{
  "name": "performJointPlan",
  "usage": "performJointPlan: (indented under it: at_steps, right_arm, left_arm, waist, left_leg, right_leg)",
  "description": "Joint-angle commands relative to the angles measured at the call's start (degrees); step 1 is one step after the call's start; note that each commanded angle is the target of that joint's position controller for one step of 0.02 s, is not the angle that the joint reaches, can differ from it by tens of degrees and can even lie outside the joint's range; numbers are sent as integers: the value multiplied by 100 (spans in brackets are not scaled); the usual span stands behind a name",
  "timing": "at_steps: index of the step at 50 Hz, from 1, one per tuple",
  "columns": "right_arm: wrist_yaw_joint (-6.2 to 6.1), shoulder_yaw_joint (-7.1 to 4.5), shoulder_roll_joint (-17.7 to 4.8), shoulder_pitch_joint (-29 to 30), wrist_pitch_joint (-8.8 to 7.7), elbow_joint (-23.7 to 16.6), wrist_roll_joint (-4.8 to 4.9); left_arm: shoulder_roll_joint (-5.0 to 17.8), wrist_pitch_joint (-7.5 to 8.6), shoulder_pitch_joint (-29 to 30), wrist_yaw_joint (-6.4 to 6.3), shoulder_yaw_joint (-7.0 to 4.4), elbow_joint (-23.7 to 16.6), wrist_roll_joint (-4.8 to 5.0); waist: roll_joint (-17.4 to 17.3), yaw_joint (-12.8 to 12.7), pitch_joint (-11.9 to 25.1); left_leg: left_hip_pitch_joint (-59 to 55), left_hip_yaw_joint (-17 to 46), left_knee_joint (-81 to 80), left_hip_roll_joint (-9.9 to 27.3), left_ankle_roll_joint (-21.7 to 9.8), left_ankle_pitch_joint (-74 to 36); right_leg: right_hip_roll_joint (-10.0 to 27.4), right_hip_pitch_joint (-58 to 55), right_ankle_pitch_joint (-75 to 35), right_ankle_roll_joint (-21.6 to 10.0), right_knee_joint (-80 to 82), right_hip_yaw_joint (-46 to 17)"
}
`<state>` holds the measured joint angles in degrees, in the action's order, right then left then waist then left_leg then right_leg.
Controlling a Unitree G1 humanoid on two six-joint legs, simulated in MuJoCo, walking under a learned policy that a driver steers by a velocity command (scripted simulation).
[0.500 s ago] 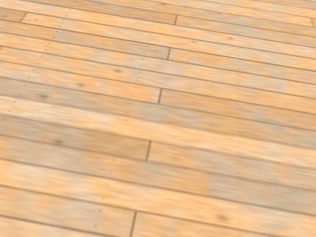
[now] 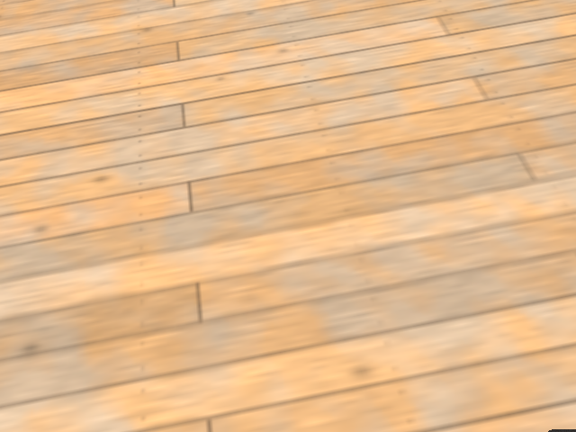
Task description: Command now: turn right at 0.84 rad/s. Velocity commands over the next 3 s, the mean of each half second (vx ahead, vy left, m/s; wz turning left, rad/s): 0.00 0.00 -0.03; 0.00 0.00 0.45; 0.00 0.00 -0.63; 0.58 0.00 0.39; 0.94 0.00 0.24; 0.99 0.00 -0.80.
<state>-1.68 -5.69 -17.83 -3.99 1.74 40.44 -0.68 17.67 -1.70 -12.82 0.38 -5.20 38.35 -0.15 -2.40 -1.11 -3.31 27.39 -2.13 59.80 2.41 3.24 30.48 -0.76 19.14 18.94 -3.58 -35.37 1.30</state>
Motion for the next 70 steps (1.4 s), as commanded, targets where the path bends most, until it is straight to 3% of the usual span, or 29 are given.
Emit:
performJointPlan:
  at_steps: [1, 3, 7, 11, 12, 14, 16, 20, 25, 27, 28, 29, 30, 31, 32, 34, 40, 45, 47, 49, 53, 54, 55, 56, 57, 58, 60, 63, 70]
  right_arm:
    - [-79, -107, -494, 548, -192, -612, -20]
    - [-61, -116, -470, 289, -197, -488, -16]
    - [-28, -36, -336, 80, -162, -285, 65]
    - [73, 92, -149, -80, -135, -97, 82]
    - [103, 103, -174, -60, -136, -92, 102]
    - [129, 48, -462, 50, -135, -178, 160]
    - [142, -5, -680, 109, -142, -306, 225]
    - [229, 23, -514, -145, -145, -384, 250]
    - [363, 24, -415, -466, -96, -458, 313]
    - [358, -56, -496, -964, -107, -387, 268]
    - [269, -211, -889, -1339, -127, -379, 224]
    - [176, -390, -1732, -1500, -168, -498, 163]
    - [237, -296, -1490, -1617, -237, -609, -21]
    - [251, -252, -1293, -1324, -299, -641, 13]
    - [207, -234, -1153, -1034, -299, -653, 146]
    - [91, -178, -1032, -667, -183, -763, 311]
    - [-73, -107, -984, -738, -11, -800, 156]
    - [-8, 239, -322, -453, -50, -654, -75]
    - [57, 211, -520, -438, -87, -569, -132]
    - [44, 96, -862, -456, -55, -524, -73]
    - [-92, 21, -894, -332, 35, -517, 118]
    - [-117, 11, -858, -324, 33, -513, 159]
    - [-135, 5, -758, -352, -22, -571, 113]
    - [-127, 39, -583, -119, -97, -855, -111]
    - [-113, 82, -473, 305, -150, -991, -180]
    - [-58, 61, -497, 106, -185, -934, -71]
    - [1, 46, -427, 140, -177, -828, 41]
    - [52, 52, -289, 203, -200, -817, 50]
    - [95, 11, -399, -11, -298, -606, 105]
  left_arm:
    - [1037, 189, 121, -129, -271, -490, 171]
    - [884, 95, 315, -231, -187, -622, 161]
    - [794, 67, 143, -288, -91, -598, 63]
    - [245, 104, 405, -240, 181, -462, -139]
    - [277, 120, 416, -204, 190, -402, -192]
    - [584, 125, 441, -153, 116, -313, -232]
    - [861, 66, 415, -166, 14, -253, -173]
    - [757, -40, 522, -253, -25, -253, -78]
    - [742, -98, 766, -275, -107, -341, 17]
    - [712, -58, 874, -293, -121, -331, 152]
    - [636, 23, 717, -278, -123, -311, 110]
    - [166, 106, 937, -223, 11, -639, -269]
    - [322, 211, 1261, -175, 9, -722, -237]
    - [511, 251, 1269, -132, -41, -683, -78]
    - [558, 273, 1242, -132, -61, -618, -35]
    - [587, 252, 1215, -184, -98, -555, -70]
    - [388, 179, 954, -174, -29, -311, 15]
    - [233, 166, 803, -90, 79, -149, 33]
    - [427, 176, 898, -62, 45, -221, 94]
    - [702, 195, 994, -39, -26, -371, 166]
    - [592, 261, 554, 81, -22, -378, 201]
    - [612, 280, 371, 91, -38, -354, 172]
    - [910, 299, 157, 62, -133, -354, 129]
    - [1560, 340, -112, 38, -313, -373, 112]
    - [1350, 352, -596, 40, -266, -273, 42]
    - [1161, 389, -588, 17, -198, -274, -1]
    - [1048, 331, -36, -82, -206, -387, 157]
    - [1016, 101, 221, -235, -209, -531, 211]
    - [1121, -63, 315, -306, -277, -697, 147]
  waist:
    - [609, 50, 879]
    - [763, 185, 1009]
    - [744, 75, 1107]
    - [978, 42, 959]
    - [1050, -17, 826]
    - [1084, -136, 479]
    - [1030, -233, 240]
    - [778, -163, 395]
    - [847, 6, 720]
    - [810, 337, 935]
    - [239, 483, 1134]
    - [-1507, 260, 1297]
    - [-1207, 613, 1813]
    - [-511, 476, 1468]
    - [-169, 320, 1170]
    - [-50, 144, 951]
    - [-351, 206, 1034]
    - [-587, 257, 904]
    - [-688, 350, 606]
    - [-679, 411, 318]
    - [-481, 196, 383]
    - [-380, 76, 454]
    - [136, 59, 690]
    - [1437, 119, 882]
    - [1928, -264, 1067]
    - [1296, -197, 1167]
    - [622, 19, 859]
    - [767, 106, 882]
    - [1202, 31, 1107]
  left_leg:
    - [1820, 790, 775, -76, -21, -462]
    - [1390, 724, 747, -195, 65, -980]
    - [1070, 590, 67, -206, 232, -1429]
    - [-7, 505, -1157, 198, 258, -1807]
    - [-274, 436, -1398, 218, 230, -1786]
    - [-296, 302, -1536, 152, 148, -1489]
    - [149, 287, -1414, 94, 80, -948]
    - [579, 273, -1165, 175, 42, -437]
    - [-91, -169, -1999, -45, -133, -772]
    - [-1069, -292, -3161, -309, -415, -1818]
    - [-2161, 590, -3598, -12, -791, -3349]
    - [-3429, 2988, -3482, 1542, -1728, -6492]
    - [-3634, 3720, -3660, 2021, -2612, -6599]
    - [-3531, 3182, -3651, 1761, -2451, -6278]
    - [-3332, 2720, -3636, 1354, -2113, -5818]
    - [-2927, 2393, -3720, 940, -1766, -5322]
    - [-2490, 2082, -3638, 686, -1600, -5309]
    - [-1791, 1591, -3757, 649, -1463, -4592]
    - [-1651, 1607, -3825, 754, -1535, -4242]
    - [-1875, 1762, -3720, 949, -1652, -4232]
    - [-2422, 1728, -3209, 1136, -1549, -4878]
    - [-2336, 1523, -2957, 986, -1333, -4783]
    - [-1950, 1124, -2237, 509, -964, -4114]
    - [-667, 377, -826, -526, -342, -2284]
    - [614, 602, 344, -1075, -95, 902]
    - [827, 1000, 1001, -804, -81, 946]
    - [1061, 1028, 900, -573, -9, 115]
    - [645, 864, -64, -631, 170, -580]
    - [-254, 881, -1773, -755, 244, -1166]
  right_leg:
    - [1540, -1896, -3242, -1093, 1428, -2338]
    - [1292, -1665, -3512, -970, 1408, -2043]
    - [1165, -1749, -3689, -885, 1347, -1676]
    - [1025, -1211, -3026, -749, 1537, -1163]
    - [1040, -1023, -2847, -762, 1618, -1106]
    - [1176, -915, -2535, -859, 1700, -1184]
    - [1440, -1196, -2675, -1025, 1616, -1376]
    - [1851, -1947, -3980, -1176, 1275, -1427]
    - [1752, -2050, -4710, -879, 810, -744]
    - [1443, -1674, -4586, -454, 10, -199]
    - [1008, -744, -3554, 38, -1074, 176]
    - [-2, 1321, 1027, 609, -2768, 384]
    - [-406, 1994, 2192, 661, -3652, -645]
    - [-171, 2220, 1871, 649, -3909, -852]
    - [-63, 2320, 1376, 647, -3706, -840]
    - [50, 2117, 745, 741, -3097, -845]
    - [-60, 1465, 5, 1029, -2039, -550]
    - [376, 326, -439, 918, -1012, -349]
    - [327, 166, -279, 795, -780, -214]
    - [224, 532, 208, 659, -691, -107]
    - [124, 504, -71, 404, 150, 12]
    - [102, 151, -846, 274, 711, -62]
    - [369, -508, -2365, -3, 997, -830]
    - [1421, -1419, -4532, -842, 1057, -2609]
    - [2112, -2103, -5001, -1735, 1410, -3775]
    - [2025, -2223, -4557, -1674, 1399, -3471]
    - [1390, -1973, -3984, -1103, 1290, -2643]
    - [907, -1640, -3552, -871, 1378, -2396]
    - [777, -1201, -2953, -706, 1137, -2834]
